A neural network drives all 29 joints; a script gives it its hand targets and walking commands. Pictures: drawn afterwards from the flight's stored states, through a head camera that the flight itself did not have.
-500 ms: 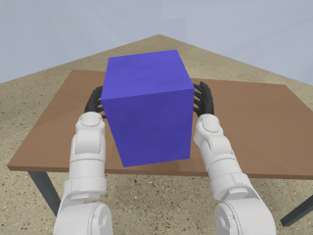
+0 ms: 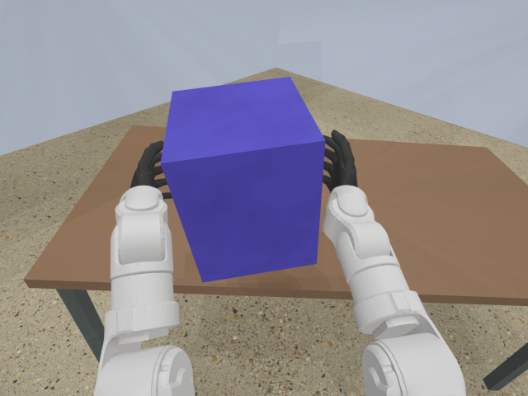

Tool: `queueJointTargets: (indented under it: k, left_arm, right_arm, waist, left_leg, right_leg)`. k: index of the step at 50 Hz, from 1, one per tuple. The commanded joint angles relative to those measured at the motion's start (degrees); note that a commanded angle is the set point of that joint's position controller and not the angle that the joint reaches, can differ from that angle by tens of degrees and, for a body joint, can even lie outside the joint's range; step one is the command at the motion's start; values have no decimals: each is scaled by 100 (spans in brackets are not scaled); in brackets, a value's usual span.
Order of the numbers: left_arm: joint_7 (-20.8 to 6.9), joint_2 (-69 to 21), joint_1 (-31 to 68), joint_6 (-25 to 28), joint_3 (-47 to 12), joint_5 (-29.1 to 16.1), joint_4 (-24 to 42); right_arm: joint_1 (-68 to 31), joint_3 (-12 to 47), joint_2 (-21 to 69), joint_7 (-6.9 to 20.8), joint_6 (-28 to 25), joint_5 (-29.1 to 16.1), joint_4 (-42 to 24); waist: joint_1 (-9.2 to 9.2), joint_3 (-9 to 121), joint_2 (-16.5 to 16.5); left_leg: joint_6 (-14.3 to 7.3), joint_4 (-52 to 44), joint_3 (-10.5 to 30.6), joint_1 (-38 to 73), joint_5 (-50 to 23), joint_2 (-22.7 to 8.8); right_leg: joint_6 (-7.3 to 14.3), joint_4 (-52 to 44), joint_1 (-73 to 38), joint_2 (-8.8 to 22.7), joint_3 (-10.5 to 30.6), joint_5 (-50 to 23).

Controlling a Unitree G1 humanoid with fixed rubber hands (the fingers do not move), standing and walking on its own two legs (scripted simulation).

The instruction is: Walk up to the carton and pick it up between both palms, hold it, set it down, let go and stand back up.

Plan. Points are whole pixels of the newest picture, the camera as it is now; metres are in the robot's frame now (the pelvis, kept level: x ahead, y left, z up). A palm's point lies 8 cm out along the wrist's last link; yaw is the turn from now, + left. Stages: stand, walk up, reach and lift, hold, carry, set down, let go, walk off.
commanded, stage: hold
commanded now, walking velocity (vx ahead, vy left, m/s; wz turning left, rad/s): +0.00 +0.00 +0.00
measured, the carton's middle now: (246, 179) +0.44 +0.01 +0.16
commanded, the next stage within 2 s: none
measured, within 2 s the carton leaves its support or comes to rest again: neither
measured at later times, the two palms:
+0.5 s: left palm (147, 195) +0.36 +0.15 +0.18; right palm (339, 187) +0.36 -0.13 +0.20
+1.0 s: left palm (148, 196) +0.36 +0.15 +0.18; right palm (341, 186) +0.37 -0.13 +0.20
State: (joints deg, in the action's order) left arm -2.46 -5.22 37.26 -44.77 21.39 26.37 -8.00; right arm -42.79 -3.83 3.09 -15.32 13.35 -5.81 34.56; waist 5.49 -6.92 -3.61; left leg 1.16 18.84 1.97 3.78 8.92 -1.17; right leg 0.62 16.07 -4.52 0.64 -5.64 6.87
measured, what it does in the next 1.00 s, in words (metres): stands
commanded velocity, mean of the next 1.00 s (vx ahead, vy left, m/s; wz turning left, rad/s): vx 0.00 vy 0.00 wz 0.00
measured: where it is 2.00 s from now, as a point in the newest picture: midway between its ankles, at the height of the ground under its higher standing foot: outside the picture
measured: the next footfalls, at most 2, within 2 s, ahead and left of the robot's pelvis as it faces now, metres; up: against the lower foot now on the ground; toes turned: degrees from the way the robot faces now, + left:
none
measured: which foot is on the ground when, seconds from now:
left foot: down 0.00-1.00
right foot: down 0.00-1.00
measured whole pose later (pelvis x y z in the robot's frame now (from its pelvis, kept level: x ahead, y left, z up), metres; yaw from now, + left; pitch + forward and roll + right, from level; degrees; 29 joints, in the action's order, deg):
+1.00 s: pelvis +0.00 +0.00 +0.00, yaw +0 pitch -13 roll +0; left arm -2.6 -5.0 38.0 -44.4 21.2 26.1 -8.0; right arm -42.8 -5.4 3.5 -14.0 11.7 -3.7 33.7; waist 5.1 -8.0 -4.1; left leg 1.2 17.9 1.3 2.5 7.7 -1.2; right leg 0.9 16.6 -2.8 0.9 -6.0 6.7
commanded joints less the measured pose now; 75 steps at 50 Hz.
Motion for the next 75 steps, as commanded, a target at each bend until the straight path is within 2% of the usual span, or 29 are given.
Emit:
queueJointTargets:
  k: [1, 7, 14, 18, 20, 23, 24, 25, 26, 30, 34, 37, 40, 41, 43, 51, 55, 59, 69, 70, 71, 72, 75]
  left_arm:
    - [-1080, -2519, 4709, 692, -2582, -1081, 823]
    - [-1106, -2382, 4729, 719, -2367, -1035, 684]
    - [-1094, -2357, 4797, 794, -2458, -1093, 788]
    - [-1140, -2284, 4797, 766, -2332, -981, 678]
    - [-1118, -2353, 4750, 789, -2442, -1057, 743]
    - [-1074, -2384, 4713, 814, -2562, -1096, 882]
    - [-983, -2459, 4563, 855, -2885, -1190, 1452]
    - [-963, -2410, 4407, 803, -2961, -1227, 1466]
    - [-970, -2384, 4360, 764, -2924, -1212, 1490]
    - [-1033, -2329, 4270, 623, -2783, -1022, 1398]
    - [-1001, -2403, 4345, 631, -2968, -1096, 1602]
    - [-966, -2409, 4365, 625, -2973, -1109, 1599]
    - [-969, -2394, 4366, 601, -2875, -1058, 1502]
    - [-1028, -2344, 4439, 567, -2635, -950, 973]
    - [-1071, -2377, 4501, 606, -2517, -945, 906]
    - [-994, -2379, 4649, 804, -2644, -1141, 1057]
    - [-1086, -2301, 4510, 758, -2483, -1038, 868]
    - [-1085, -2338, 4444, 757, -2607, -1063, 1018]
    - [-1066, -2401, 4394, 760, -2854, -1125, 1375]
    - [-963, -2459, 4230, 846, -3206, -1278, 2101]
    - [-937, -2378, 4118, 803, -3264, -1334, 2076]
    - [-933, -2336, 4085, 762, -3190, -1303, 2032]
    - [-982, -2269, 4062, 617, -2913, -1068, 1711]
  right_arm:
    - [-4226, 1652, 2711, 1070, -398, -255, -1568]
    - [-4325, 1658, 2822, 1074, -454, -165, -1597]
    - [-4296, 1762, 2866, 1044, -530, -199, -1670]
    - [-4170, 1605, 2790, 1075, -520, -75, -1454]
    - [-4325, 1690, 2825, 1081, -597, -120, -1725]
    - [-4238, 1828, 2809, 1042, -590, -210, -1764]
    - [-3879, 1980, 2909, 979, -586, -338, -1960]
    - [-3856, 2112, 2781, 930, -535, -447, -2082]
    - [-3770, 2160, 2711, 889, -471, -488, -2059]
    - [-3625, 1950, 2595, 936, -371, -338, -1945]
    - [-3802, 1978, 2591, 998, -437, -360, -2159]
    - [-3843, 1982, 2582, 1011, -427, -348, -2141]
    - [-3858, 1903, 2580, 1042, -417, -278, -2028]
    - [-4061, 1767, 2485, 1091, -417, -201, -1768]
    - [-4177, 1612, 2550, 1178, -513, -90, -1703]
    - [-4097, 1784, 2753, 1124, -617, -155, -1663]
    - [-3974, 1694, 2696, 1066, -573, -93, -1583]
    - [-3983, 1812, 2655, 1051, -617, -181, -1781]
    - [-3867, 1968, 2621, 1028, -612, -292, -2047]
    - [-3471, 2296, 2808, 955, -619, -477, -2374]
    - [-3496, 2389, 2670, 900, -561, -573, -2482]
    - [-3427, 2401, 2582, 860, -482, -590, -2409]
    - [-3333, 2126, 2503, 905, -356, -366, -2097]
  waist:
    - [116, 2550, 541]
    - [17, 2655, 391]
    - [48, 2907, 482]
    - [43, 2631, 492]
    - [12, 2925, 512]
    - [73, 3020, 572]
    - [215, 3475, 590]
    - [206, 3377, 660]
    - [239, 3230, 580]
    - [203, 2521, 659]
    - [197, 2760, 705]
    - [169, 2753, 677]
    - [127, 2655, 636]
    - [22, 2314, 633]
    - [-34, 2359, 589]
    - [55, 3101, 447]
    - [76, 2731, 439]
    - [109, 2862, 513]
    - [164, 2889, 616]
    - [303, 3496, 573]
    - [250, 3386, 690]
    - [277, 3188, 589]
    - [196, 2369, 605]
  left_leg:
    - [-52, -343, -621, -165, -941, 337]
    - [-171, -379, -680, -246, -781, 396]
    - [-147, -255, -681, -99, -1081, 420]
    - [-177, -413, -701, -295, -669, 411]
    - [-157, -309, -691, -230, -942, 413]
    - [-81, -174, -649, -9, -1324, 408]
    - [-50, 14, -467, 449, -1881, 358]
    - [22, 117, -434, 530, -2122, 381]
    - [25, 81, -428, 478, -2017, 391]
    - [-15, -293, -502, 10, -1239, 320]
    - [19, -201, -510, 189, -1536, 296]
    - [-3, -215, -521, 178, -1458, 294]
    - [-53, -329, -565, 14, -1207, 289]
    - [-85, -414, -608, -194, -806, 292]
    - [-183, -537, -653, -403, -444, 272]
    - [-118, -217, -642, 66, -1357, 375]
    - [-138, -319, -651, -61, -1094, 403]
    - [-50, -197, -613, 141, -1451, 389]
    - [23, -134, -568, 237, -1705, 372]
    - [56, 132, -433, 731, -2414, 317]
    - [120, 236, -391, 756, -2630, 349]
    - [108, 167, -393, 673, -2413, 353]
    - [-2, -293, -495, 87, -1269, 295]
  right_leg:
    - [-179, -160, -864, -306, -223, 96]
    - [-232, -162, -913, -242, -204, 126]
    - [-260, -140, -931, -215, -197, -147]
    - [-256, -172, -884, -174, -208, 237]
    - [-251, -118, -962, -192, -215, -49]
    - [-248, -103, -966, -223, -231, -335]
    - [-302, 23, -1112, -278, -209, -1142]
    - [-331, 5, -1089, -258, -207, -1380]
    - [-359, -10, -1068, -258, -220, -1315]
    - [-271, -66, -967, -241, -262, -488]
    - [-235, -14, -974, -287, -269, -592]
    - [-231, -15, -926, -292, -266, -513]
    - [-218, -9, -961, -288, -254, -336]
    - [-174, -146, -845, -248, -271, 164]
    - [-163, -117, -880, -238, -265, 385]
    - [-240, -65, -1012, -232, -215, -487]
    - [-260, -131, -1007, -186, -218, -315]
    - [-244, -109, -1015, -226, -272, -572]
    - [-216, -71, -999, -249, -303, -757]
    - [-298, 88, -1207, -307, -220, -1642]
    - [-321, 62, -1160, -276, -225, -1823]
    - [-344, 30, -1092, -275, -236, -1650]
    - [-265, -80, -904, -233, -261, -567]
